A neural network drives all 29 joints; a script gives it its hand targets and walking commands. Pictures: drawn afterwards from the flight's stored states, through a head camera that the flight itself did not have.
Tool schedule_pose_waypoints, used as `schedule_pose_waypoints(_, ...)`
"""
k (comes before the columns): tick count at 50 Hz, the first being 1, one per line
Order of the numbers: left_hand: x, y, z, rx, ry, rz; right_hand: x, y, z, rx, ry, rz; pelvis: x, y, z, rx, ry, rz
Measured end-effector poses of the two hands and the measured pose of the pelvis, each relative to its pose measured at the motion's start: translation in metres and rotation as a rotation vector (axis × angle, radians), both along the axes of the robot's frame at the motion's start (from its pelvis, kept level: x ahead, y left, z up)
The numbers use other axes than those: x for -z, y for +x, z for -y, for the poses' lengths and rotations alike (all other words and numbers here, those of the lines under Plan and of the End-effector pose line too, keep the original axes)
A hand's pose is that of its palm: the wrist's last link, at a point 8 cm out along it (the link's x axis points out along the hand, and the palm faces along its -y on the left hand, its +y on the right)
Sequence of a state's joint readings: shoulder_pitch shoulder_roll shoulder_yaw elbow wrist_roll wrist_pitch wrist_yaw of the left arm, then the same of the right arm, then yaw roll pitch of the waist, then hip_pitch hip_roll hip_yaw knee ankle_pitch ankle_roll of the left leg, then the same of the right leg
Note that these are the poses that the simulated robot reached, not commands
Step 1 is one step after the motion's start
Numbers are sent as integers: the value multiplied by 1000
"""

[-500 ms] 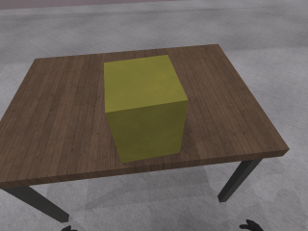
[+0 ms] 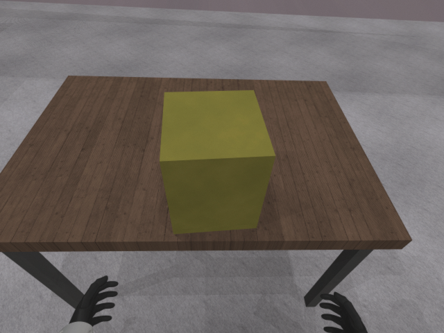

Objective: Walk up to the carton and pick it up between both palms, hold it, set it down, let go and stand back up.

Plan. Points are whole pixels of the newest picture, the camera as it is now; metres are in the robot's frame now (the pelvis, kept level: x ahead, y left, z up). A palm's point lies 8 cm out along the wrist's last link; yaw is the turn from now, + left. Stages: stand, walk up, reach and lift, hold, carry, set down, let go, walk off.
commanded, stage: reach and lift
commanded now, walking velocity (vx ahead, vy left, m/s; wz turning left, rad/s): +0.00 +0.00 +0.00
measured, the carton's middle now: (212, 163) +0.48 +0.03 +0.01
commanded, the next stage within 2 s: none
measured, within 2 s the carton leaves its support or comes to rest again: neither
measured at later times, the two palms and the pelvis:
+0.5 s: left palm (85, 299) +0.20 +0.25 -0.03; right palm (332, 299) +0.19 -0.18 -0.03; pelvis +0.02 +0.02 +0.00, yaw +0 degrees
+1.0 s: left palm (93, 270) +0.23 +0.23 +0.01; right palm (320, 262) +0.24 -0.16 +0.01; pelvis +0.02 +0.01 +0.00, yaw +1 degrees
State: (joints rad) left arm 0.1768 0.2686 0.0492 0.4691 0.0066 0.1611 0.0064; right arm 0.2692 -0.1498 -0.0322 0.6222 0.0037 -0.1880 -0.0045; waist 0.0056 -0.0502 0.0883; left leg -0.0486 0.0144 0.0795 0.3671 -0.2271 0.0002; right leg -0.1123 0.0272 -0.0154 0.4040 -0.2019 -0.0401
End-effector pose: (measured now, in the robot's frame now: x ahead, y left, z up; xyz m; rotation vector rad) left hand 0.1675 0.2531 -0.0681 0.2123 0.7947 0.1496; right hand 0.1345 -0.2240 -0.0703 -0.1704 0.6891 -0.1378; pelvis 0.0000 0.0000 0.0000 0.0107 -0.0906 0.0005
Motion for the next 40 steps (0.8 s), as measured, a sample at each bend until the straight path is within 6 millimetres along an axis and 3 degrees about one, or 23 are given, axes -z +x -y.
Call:
schedule_pose_waypoints(9,-18,7,-4,16,-15,108,-8,13,-26,5,57,82,-2,0,-7,9,-4,-9)
schedule_pose_waypoints(23,-33,29,5,4,-76,282,-35,55,-37,-13,77,217,-3,15,-15,3,-15,-16)
schedule_pose_waypoints(32,-41,29,9,10,-89,353,-47,67,-45,-13,110,286,-3,22,-17,-9,-22,-16)
schedule_pose_waypoints(40,-62,43,15,24,-104,470,-63,84,-52,-17,139,384,-3,22,-16,-16,-23,-25)
